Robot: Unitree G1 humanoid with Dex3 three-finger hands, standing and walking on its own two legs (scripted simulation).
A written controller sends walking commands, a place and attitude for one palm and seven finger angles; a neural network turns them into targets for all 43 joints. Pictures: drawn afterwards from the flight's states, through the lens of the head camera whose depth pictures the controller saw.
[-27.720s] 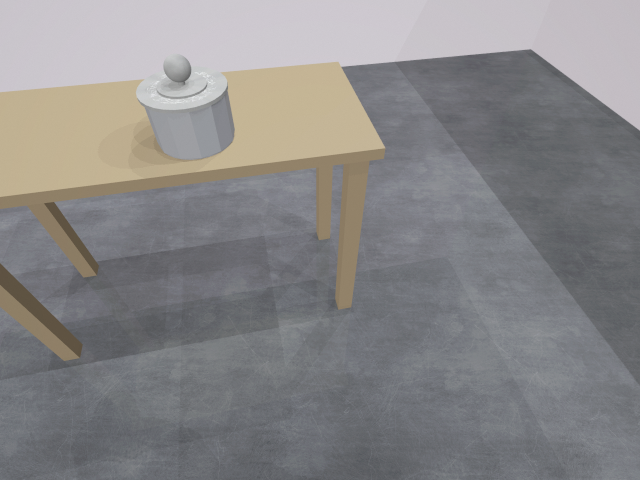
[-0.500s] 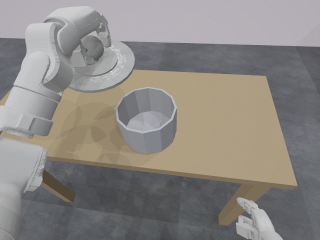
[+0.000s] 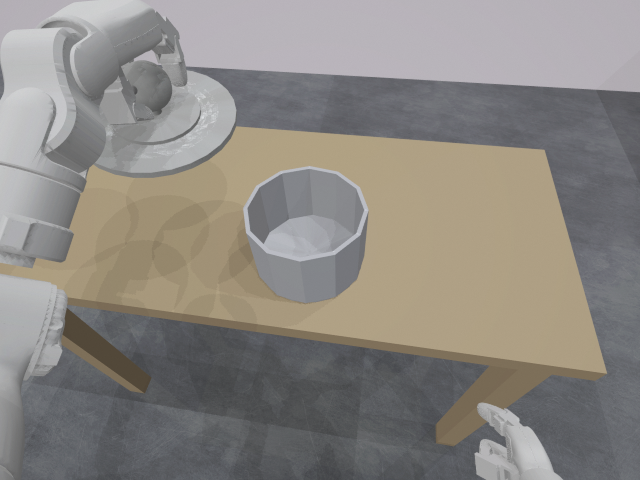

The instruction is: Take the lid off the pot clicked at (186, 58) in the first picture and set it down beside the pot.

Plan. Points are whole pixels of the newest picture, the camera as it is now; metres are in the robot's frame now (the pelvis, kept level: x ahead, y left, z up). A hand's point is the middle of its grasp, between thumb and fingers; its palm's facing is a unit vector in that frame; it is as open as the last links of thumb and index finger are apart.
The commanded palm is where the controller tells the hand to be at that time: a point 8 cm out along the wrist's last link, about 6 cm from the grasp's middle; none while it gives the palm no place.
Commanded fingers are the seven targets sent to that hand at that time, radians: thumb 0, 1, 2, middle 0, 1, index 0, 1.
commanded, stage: move the lid sideways beside the pot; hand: left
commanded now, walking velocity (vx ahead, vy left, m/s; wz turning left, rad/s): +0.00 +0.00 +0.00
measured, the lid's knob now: (146, 86) +0.47 +0.22 +0.24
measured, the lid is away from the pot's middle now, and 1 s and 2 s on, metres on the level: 0.17 0.24 0.23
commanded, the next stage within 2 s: lower the lid onto the table in 0.74 s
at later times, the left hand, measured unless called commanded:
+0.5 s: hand (95, 83) +0.45 +0.26 +0.26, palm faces -0.17 -0.01 -0.99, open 8.2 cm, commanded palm +0.42 +0.27 +0.34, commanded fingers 0.00 0.53 1.15 -0.86 -0.86 -0.85 -0.88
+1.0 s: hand (68, 94) +0.44 +0.29 +0.25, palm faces -0.19 -0.03 -0.98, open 8.2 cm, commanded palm +0.42 +0.28 +0.33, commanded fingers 0.00 0.53 1.15 -0.86 -0.86 -0.85 -0.88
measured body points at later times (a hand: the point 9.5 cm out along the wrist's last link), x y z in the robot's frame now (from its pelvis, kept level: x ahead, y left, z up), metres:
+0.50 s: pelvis +0.01 +0.01 +0.00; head +0.07 -0.01 +0.45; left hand +0.45 +0.26 +0.31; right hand +0.17 -0.24 -0.12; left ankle +0.03 +0.05 -0.74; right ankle +0.00 -0.14 -0.74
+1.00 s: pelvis +0.00 +0.01 +0.00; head +0.06 -0.01 +0.45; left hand +0.44 +0.29 +0.30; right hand +0.16 -0.24 -0.12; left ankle +0.03 +0.05 -0.74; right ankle +0.00 -0.14 -0.74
